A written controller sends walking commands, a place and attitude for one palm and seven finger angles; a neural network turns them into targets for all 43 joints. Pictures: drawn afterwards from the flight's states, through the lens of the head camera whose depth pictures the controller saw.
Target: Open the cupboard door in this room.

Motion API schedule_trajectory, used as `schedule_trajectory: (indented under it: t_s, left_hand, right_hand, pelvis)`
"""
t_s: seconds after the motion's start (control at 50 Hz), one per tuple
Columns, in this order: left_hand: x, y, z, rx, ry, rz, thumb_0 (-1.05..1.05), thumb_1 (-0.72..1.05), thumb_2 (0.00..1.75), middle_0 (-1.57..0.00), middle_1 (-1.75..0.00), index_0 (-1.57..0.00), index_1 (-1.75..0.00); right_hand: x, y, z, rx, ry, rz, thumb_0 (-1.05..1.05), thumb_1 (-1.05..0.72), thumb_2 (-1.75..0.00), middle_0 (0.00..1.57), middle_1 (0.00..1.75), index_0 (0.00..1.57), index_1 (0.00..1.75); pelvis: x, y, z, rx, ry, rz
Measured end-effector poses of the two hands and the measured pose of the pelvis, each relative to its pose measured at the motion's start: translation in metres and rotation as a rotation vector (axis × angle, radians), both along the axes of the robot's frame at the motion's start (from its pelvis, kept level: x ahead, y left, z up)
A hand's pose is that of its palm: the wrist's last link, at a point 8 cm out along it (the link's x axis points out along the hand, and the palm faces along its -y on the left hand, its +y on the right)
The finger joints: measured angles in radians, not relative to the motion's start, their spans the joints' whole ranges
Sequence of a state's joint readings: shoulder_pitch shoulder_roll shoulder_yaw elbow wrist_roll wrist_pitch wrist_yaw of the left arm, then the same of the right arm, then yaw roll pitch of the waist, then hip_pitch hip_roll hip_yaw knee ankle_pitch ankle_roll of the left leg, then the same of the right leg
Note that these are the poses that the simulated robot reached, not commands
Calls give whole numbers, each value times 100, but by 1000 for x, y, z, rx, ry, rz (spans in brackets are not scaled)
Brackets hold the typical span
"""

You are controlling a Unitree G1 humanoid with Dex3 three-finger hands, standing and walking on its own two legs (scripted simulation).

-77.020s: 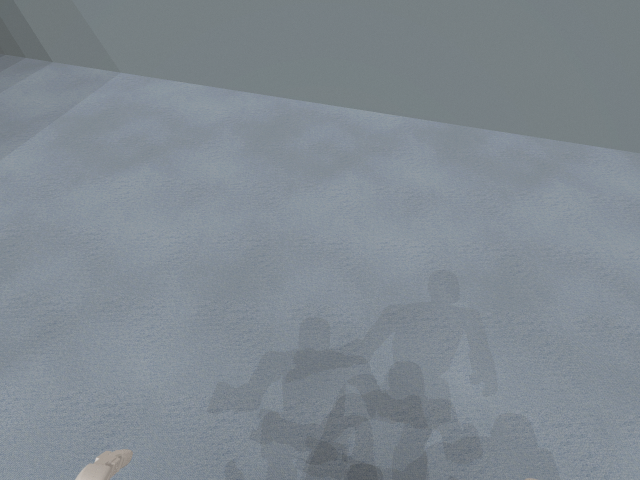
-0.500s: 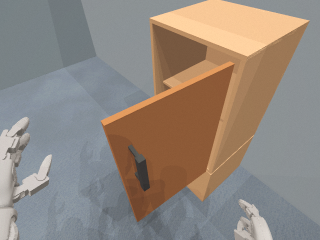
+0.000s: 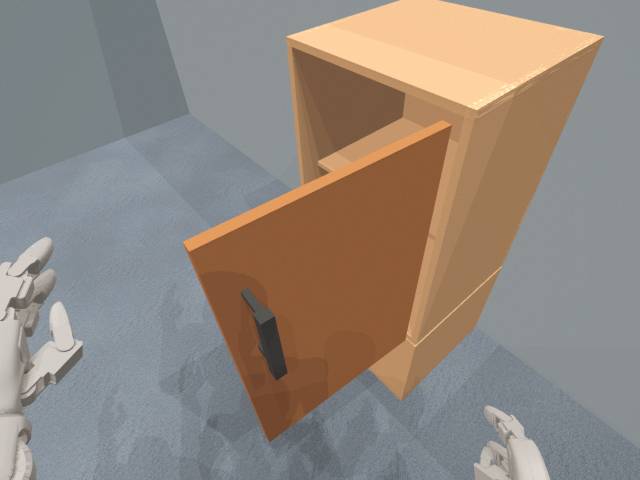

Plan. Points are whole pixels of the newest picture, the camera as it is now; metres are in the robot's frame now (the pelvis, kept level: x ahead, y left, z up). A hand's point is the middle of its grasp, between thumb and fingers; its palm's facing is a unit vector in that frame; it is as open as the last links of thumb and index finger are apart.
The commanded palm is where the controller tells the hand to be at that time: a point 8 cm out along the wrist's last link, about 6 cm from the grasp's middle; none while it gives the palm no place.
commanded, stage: step back with the hand held close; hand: left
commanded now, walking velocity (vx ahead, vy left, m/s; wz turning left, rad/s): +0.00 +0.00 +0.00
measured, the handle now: (264, 335) +0.29 +0.12 +0.03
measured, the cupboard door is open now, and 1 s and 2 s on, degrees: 86 86 86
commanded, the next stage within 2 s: stop stepping back and stand still in 0.98 s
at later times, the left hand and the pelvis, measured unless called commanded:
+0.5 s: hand (13, 399) +0.13 +0.29 +0.15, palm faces +0.36 -0.79 -0.51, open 7.4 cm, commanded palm +0.08 +0.33 +0.17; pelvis -0.07 +0.03 -0.01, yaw -1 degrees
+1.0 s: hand out of the picture +0.02 +0.33 +0.17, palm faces +0.51 -0.74 -0.43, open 7.4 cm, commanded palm -0.06 +0.36 +0.17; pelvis -0.18 +0.05 -0.01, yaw +3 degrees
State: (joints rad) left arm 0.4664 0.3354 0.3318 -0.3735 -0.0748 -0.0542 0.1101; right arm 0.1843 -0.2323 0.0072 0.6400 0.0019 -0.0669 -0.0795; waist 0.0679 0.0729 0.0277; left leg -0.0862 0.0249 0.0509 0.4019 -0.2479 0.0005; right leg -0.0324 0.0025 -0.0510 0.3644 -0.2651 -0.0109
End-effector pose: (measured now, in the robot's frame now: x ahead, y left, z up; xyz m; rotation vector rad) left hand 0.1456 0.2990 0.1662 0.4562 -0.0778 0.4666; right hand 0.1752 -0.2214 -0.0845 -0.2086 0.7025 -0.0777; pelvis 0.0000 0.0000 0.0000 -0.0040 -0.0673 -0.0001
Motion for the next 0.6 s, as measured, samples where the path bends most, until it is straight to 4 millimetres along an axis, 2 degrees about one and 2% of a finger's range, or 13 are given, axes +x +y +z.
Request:
schedule_trajectory:
  t_s: [0.16, 0.3, 0.44, 0.6]
  left_hand:
    - [0, 2, 7, 63, -9, -44, 1, 89, 90, -21, -30, -21, -30]
    - [-8, 5, 1, 91, 54, -124, 1, 89, 90, -21, -30, -21, -30]
    - [-35, 20, 7, 129, 7, -144, 1, 89, 90, -21, -30, -22, -30]
    - [-81, 35, 6, 162, -70, -98, 1, 89, 90, -21, -30, -21, -30]
  right_hand:
    - [-8, -3, 4, -14, 16, -28, 1, -90, -90, 20, 30, 20, 30]
    - [-32, -6, 8, -37, 29, -102, 1, -90, -90, 20, 30, 20, 30]
    - [-68, 2, 11, -60, 39, -129, 1, -90, -90, 20, 30, 20, 30]
    - [-108, 19, 3, -58, 18, -91, 1, -90, -90, 20, 30, 20, 30]
  pelvis:
    - [-13, 2, 0, -12, 40, -4]
    - [-32, 16, -2, -9, 66, -26]
    - [-58, 28, -5, -9, 59, -29]
    - [-95, 36, -14, -16, 41, 3]
